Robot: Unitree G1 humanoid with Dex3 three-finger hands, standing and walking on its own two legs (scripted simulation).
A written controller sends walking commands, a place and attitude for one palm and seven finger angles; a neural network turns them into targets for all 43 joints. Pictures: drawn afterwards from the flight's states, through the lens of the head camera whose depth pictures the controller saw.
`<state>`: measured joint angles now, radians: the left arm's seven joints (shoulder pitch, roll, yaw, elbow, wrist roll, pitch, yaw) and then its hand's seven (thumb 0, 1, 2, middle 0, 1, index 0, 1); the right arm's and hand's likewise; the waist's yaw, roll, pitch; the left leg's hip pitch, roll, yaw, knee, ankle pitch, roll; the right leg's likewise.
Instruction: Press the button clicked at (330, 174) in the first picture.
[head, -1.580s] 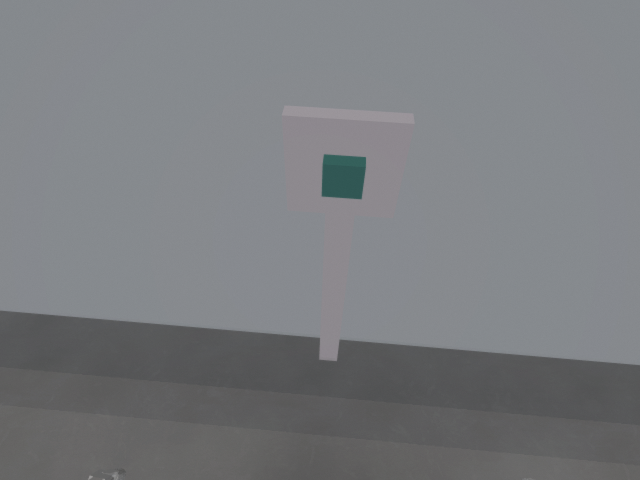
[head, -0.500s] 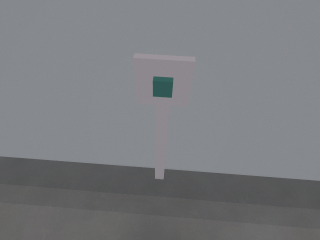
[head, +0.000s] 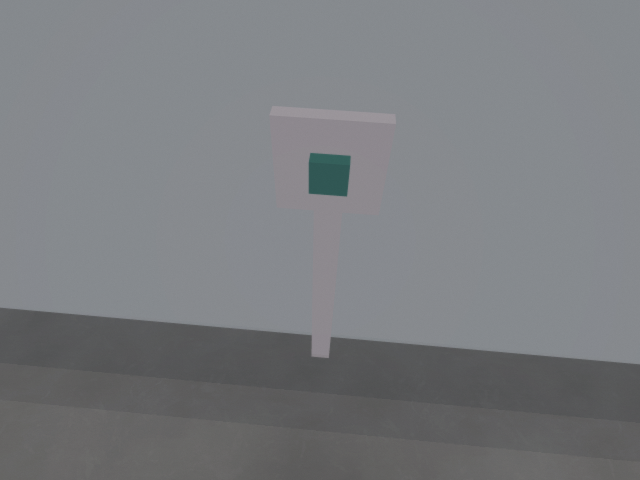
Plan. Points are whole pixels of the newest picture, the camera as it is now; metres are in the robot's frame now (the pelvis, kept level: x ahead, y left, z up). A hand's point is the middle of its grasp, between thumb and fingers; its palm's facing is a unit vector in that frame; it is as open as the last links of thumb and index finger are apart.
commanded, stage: take the last steps up to it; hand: left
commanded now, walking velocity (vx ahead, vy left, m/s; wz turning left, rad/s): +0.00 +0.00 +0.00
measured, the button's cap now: (329, 173) +0.60 +0.03 +0.04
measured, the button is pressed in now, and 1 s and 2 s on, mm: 0 0 0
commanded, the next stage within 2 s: come to a stop and stand still in 0.28 s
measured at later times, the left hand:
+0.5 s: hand out of the picture +0.03 +0.14 -0.19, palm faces -0.03 -0.98 -0.21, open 7.4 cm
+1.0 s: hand out of the picture +0.07 +0.19 -0.19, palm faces -0.04 -0.97 -0.24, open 7.4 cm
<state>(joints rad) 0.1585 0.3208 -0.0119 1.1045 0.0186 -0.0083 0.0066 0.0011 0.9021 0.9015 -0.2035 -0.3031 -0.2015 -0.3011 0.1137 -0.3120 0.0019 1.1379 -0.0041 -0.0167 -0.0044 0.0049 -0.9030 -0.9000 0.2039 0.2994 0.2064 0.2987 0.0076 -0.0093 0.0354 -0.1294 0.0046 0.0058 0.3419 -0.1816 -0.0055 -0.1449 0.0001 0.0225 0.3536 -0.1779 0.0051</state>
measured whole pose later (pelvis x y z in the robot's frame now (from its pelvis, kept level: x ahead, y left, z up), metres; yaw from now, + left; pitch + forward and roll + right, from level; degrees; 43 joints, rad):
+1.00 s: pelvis +0.04 +0.00 -0.01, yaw -4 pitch -1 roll +0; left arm 0.31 0.20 0.01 1.00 0.03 0.00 0.05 0.01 0.91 0.90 -0.20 -0.30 -0.20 -0.30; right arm 0.24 -0.17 -0.03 0.96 -0.02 0.00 -0.02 0.01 -0.92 -0.90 0.20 0.30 0.20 0.30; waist 0.00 -0.01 0.00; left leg -0.24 -0.02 0.04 0.56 -0.30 0.04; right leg -0.22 -0.02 -0.05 0.55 -0.31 0.00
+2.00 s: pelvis +0.02 +0.00 +0.00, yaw -5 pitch -1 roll +0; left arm 0.32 0.12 -0.03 1.12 0.02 -0.01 0.04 0.00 0.90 0.90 -0.20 -0.30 -0.20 -0.30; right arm 0.23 -0.16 0.00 1.15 0.00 -0.01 -0.01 0.01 -0.93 -0.90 0.20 0.30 0.20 0.30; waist 0.00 -0.01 0.02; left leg -0.18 -0.03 0.07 0.38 -0.18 0.05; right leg -0.19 -0.02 -0.03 0.41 -0.20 0.01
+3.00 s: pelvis +0.12 -0.09 +0.00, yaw -5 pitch +1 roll -2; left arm 0.24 0.19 0.07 1.02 0.04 0.06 -0.01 0.01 0.93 0.90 -0.20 -0.30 -0.20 -0.30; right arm 0.30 -0.11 -0.04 1.10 -0.03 -0.04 -0.05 0.00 -0.90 -0.90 0.20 0.30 0.21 0.30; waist -0.02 -0.01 0.05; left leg -0.15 0.13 0.16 0.45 -0.30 -0.03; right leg -0.49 -0.09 -0.04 0.85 -0.27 0.04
